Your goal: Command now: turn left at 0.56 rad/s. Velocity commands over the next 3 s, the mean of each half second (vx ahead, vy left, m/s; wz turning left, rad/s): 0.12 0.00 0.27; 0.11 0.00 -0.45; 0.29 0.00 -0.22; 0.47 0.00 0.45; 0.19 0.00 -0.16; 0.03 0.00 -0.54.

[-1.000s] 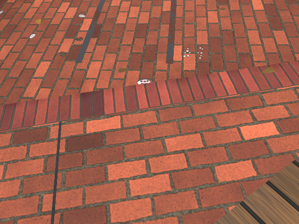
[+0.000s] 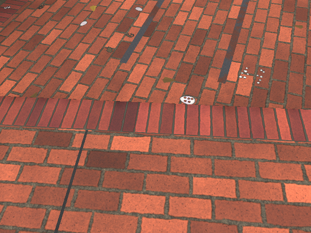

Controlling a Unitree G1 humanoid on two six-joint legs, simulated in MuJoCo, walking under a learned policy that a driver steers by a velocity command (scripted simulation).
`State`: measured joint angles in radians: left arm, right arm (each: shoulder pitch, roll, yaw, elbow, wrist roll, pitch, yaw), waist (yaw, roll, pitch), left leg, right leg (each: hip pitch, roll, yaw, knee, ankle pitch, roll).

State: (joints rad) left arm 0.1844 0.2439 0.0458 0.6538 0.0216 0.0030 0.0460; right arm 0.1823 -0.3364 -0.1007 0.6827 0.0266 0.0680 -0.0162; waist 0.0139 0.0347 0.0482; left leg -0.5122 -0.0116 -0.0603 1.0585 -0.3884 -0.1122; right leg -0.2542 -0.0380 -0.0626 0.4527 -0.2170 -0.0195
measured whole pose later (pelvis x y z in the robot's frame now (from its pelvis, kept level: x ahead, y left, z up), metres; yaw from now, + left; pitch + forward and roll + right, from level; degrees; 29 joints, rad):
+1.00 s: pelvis +0.15 +0.00 -0.01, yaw -10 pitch +3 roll +1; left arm 0.18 0.31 0.07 0.61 0.00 0.01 0.02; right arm 0.13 -0.30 -0.05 0.71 -0.01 0.00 -0.03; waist 0.02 0.01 0.05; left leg -0.55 0.01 -0.10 0.91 -0.36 -0.08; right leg -0.38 0.09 0.09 0.46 -0.12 -0.06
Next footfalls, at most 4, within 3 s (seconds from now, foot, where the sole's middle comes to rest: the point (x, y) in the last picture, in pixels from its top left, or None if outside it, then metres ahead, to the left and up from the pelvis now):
0.18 left None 0.02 0.14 -0.78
0.72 right None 0.25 -0.09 -0.78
1.16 left None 0.28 0.13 -0.78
1.58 right None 0.40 -0.19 -0.78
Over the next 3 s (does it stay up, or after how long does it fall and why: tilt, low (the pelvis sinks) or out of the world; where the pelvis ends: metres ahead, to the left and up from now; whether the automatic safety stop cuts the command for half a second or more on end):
stays up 0.71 -0.07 -0.01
